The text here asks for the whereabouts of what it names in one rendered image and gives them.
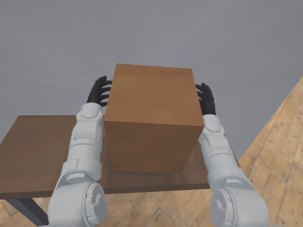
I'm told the carton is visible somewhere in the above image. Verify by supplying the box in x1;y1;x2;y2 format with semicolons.
103;63;205;173

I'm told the robot left forearm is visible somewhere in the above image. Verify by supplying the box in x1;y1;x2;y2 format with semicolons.
47;102;103;220

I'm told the table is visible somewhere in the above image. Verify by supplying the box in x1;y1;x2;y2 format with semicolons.
0;115;240;227

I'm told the robot right forearm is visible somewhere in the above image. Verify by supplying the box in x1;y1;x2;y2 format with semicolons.
198;114;270;222

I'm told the robot left upper arm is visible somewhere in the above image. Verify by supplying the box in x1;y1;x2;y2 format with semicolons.
37;181;107;227

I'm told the robot right upper arm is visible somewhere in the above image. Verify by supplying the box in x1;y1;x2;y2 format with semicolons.
209;186;286;227

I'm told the robot left hand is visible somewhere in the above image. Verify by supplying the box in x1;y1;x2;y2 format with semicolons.
86;76;113;107

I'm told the robot right hand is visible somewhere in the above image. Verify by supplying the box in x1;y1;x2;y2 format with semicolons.
195;83;216;115

